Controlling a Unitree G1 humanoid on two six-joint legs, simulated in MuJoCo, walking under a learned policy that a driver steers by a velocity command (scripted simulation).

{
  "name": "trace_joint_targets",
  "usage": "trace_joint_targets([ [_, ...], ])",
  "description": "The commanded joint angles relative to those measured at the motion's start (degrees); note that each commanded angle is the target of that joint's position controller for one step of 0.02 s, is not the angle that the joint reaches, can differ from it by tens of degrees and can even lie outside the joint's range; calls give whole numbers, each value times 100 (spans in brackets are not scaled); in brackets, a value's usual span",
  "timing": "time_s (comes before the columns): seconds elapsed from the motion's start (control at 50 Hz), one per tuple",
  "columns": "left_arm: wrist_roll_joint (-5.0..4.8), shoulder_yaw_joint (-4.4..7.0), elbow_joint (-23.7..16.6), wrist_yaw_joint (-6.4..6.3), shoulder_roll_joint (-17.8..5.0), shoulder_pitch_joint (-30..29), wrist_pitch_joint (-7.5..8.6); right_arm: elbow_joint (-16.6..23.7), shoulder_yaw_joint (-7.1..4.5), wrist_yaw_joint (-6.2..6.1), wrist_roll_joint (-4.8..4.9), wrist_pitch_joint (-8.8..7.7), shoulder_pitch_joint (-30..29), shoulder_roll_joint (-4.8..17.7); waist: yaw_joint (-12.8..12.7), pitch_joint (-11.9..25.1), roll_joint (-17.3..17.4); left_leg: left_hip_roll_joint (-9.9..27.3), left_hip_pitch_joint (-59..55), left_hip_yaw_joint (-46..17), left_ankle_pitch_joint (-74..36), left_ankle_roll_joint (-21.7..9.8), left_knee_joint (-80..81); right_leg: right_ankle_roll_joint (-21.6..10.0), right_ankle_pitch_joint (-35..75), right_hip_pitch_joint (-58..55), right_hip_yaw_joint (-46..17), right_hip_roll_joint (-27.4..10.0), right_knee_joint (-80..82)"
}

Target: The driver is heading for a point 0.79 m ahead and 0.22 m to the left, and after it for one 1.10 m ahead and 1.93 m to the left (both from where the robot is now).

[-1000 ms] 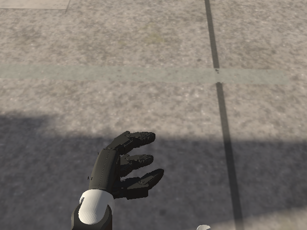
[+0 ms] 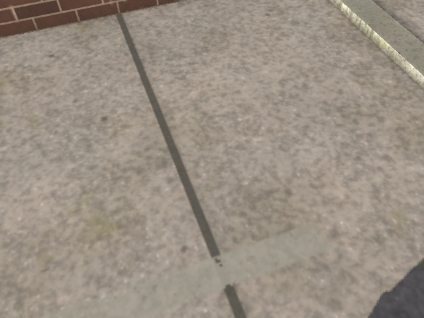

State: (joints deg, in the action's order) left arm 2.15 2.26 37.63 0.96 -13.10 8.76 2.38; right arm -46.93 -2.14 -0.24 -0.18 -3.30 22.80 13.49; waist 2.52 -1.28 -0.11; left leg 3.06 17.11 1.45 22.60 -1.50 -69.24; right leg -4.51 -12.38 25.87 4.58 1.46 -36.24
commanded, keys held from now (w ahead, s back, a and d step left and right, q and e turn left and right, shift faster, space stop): w+q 0.78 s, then w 0.12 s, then w+e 0.10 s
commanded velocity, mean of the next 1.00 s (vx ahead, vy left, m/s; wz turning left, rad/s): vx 0.50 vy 0.00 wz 0.40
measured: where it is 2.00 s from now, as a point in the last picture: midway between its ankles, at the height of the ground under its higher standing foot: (93, 172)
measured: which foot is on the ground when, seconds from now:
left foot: up 0.00-0.44, down 0.46-1.00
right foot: down 0.00-0.48, up 0.50-0.98, down 1.00-1.00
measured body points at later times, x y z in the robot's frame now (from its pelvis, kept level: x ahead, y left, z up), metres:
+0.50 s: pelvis +0.27 +0.06 -0.01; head +0.30 +0.08 +0.44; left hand +0.20 +0.31 -0.15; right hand +0.51 -0.13 -0.10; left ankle +0.35 +0.14 -0.72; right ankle +0.09 -0.07 -0.67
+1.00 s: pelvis +0.56 +0.14 +0.00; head +0.58 +0.15 +0.45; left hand +0.64 +0.44 -0.08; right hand +0.66 -0.12 -0.12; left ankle +0.36 +0.13 -0.72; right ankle +0.72 +0.12 -0.72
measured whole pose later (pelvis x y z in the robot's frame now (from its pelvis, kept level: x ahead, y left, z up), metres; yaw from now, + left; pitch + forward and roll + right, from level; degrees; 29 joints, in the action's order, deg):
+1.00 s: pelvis +0.56 +0.14 +0.00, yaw +29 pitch +2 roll +1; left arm 1.7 0.8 38.8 1.3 -14.3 4.1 2.8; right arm -48.2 -3.4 -0.6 -1.1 -3.4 27.1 16.4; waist 4.5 -0.9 -0.9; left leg -7.7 -5.4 -10.5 24.6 -6.4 -19.8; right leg -3.0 -5.0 28.8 1.9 0.1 -30.3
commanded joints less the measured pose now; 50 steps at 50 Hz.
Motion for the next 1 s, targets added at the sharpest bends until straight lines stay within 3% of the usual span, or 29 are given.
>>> trace_joint_targets([
  [0.02, -119, 206, 26, -88, -645, 953, 136, 542, -114, 57, -86, -11, -47, 475, -240, 468, -321, 199, 1706, -509, -437, -99, -270, -622, 1376, -1825, -1798, -1739, 2031],
  [0.04, -135, 155, 63, -66, -509, 887, 187, 386, -113, 93, -161, 100, 190, 446, -122, 381, -394, 224, 1369, -500, -470, -77, -97, -527, 1336, -1436, -1502, -1608, 2224],
  [0.1, -113, 163, 222, -67, -558, 1018, 337, 356, -140, 191, -160, 229, -4, 342, -72, 141, -414, 139, 1621, -503, -905, -43, 164, -566, 1363, -1364, -967, -1520, 2682],
  [0.16, -109, 168, 414, -76, -554, 1281, 363, 491, -149, 227, -151, 237, -651, 306, -202, -149, -362, 181, 2284, -527, -1515, -11, 699, -533, 1486, -1722, -496, -1456, 2901],
  [0.24, -105, 158, 558, -119, -553, 1409, 366, 652, -88, 299, -151, 208, -1338, 180, -350, -274, -349, 170, 2437, -254, -2215, -53, 1829, -444, 1739, -2147, 67, -1403, 2907],
  [0.34, -89, 196, 854, -224, -734, 1806, 304, 1021, -36, 413, -186, 191, -2164, 162, -583, -512, -309, 67, 2264, 322, -2097, -343, 3029, -326, 2491, -2876, 500, -1608, 2674],
  [0.4, -81, 230, 943, -282, -966, 1721, 227, 1057, -96, 386, -200, 213, -1918, 257, -388, -247, -454, -421, 1486, 725, -1305, -672, 3298, -190, 4865, -3207, 806, -1659, 1746],
  [0.42, -71, 250, 965, -304, -1071, 1672, 181, 987, -144, 353, -201, 211, -1561, 346, -209, -5, -538, -652, 1051, 805, -951, -814, 3330, -167, 5624, -3270, 886, -1661, 1096],
  [0.44, -63, 264, 958, -314, -1163, 1629, 129, 825, -222, 317, -219, 173, -910, 477, 85, 377, -532, -862, 280, 753, -803, -969, 3557, -135, 5637, -3095, 953, -1621, 87],
  [0.46, -74, 251, 886, -310, -1175, 1544, 107, 539, -352, 243, -298, 128, 42, 753, 540, 918, -221, -799, -1131, 359, -834, -1194, 3906, -2, 4657, -2277, 1025, -1475, -1364],
  [0.48, -175, 122, 543, -233, -659, 1693, 131, 509, -552, 140, -314, 141, 461, 1438, 498, 1586, 900, 819, -2912, -2055, -183, -1829, 4107, 275, 1243, -211, 1044, -880, -3502],
  [0.5, -119, 139, 229, -163, -705, 1417, 171, 664, -595, 129, -83, 174, 269, 1684, 351, 2030, 1205, 1743, -3514, -4792, -746, -2440, 5093, 444, -1963, 1237, -45, 164, -4793],
  [0.52, -79, 151, 88, -127, -797, 756, 207, 580, -571, 79, -16, 220, 187, 1522, 443, 1311, 451, 1509, -3193, -3933, -1001, -2209, 5229, 382, -1354, 1880, -713, -247, -4777],
  [0.54, -142, 91, 54, -106, -726, 680, 283, 514, -495, 25, -13, 220, -46, 1264, 206, 643, 214, 1380, -2345, -3156, -1562, -1984, 5284, 370, -832, 1796, -648, -488, -4316],
  [0.56, -113, 87, 128, -109, -698, 776, 290, 517, -423, 20, -24, 198, -296, 1032, -90, 308, -84, 1045, -1660, -2616, -2131, -1677, 5353, 377, -647, 1447, -635, -675, -3748],
  [0.58, -8, 82, 150, -109, -691, 898, 198, 544, -368, 20, 16, 165, -511, 882, -321, 169, -64, 760, -1145, -2206, -2570, -1523, 5426, 451, -632, 1095, -651, -763, -3439],
  [0.62, 94, 72, 219, -70, -654, 1090, -17, 590, -315, 57, 35, 58, -607, 797, -473, 276, 98, 461, -738, -1825, -3051, -1481, 5532, 583, -595, 720, -590, -785, -3156],
  [0.68, 72, 51, 91, -30, -575, 674, -125, 492, -362, 67, 17, -1, -341, 1002, -401, 128, 149, 256, -544, -1675, -2957, -1430, 5736, 732, -100, 994, -487, -785, -2538],
  [0.8, 19, 20, -228, -1, -576, -619, -87, 326, -369, 46, 25, 1, 332, 1028, 97, -52, 358, 180, -1278, -1856, -2902, -1195, 5647, 785, 1100, 1593, -526, -631, -958],
  [0.9, -35, -35, -421, 78, -551, -1240, 41, 186, -315, -38, -49, -42, 666, 986, 320, -176, 404, 434, -1823, -1956, -3688, -1093, 5400, 505, 1290, 1238, -412, -426, 34],
  [0.94, -43, 2, -334, 75, -657, -904, 74, 184, -319, -68, -76, -70, 449, 1099, 100, -184, 461, 580, -1902, -1849, -4157, -933, 5294, 254, 973, 634, -357, -318, 402],
  [0.96, -51, 52, -210, 43, -751, -537, 85, 179, -321, -75, -84, -90, 336, 1154, -73, -87, 494, 561, -1910, -1710, -4936, -820, 5013, 123, 687, 90, -275, -159, 517],
  [0.98, -63, 120, -13, -13, -870, 55, 105, 144, -327, -69, -105, -97, 289, 1207, -327, 195, 457, 460, -1970, -1528, -5785, -728, 4345, -12, 433, -605, -157, 60, 628],
  [1.0, -51, 186, 250, -85, -984, 921, 150, 117, -309, -50, -126, -100, 244, 1181, -742, 647, 277, 207, -1755, -1218, -5830, -623, 3237, -186, 496, -1640, -183, 58, 861],
])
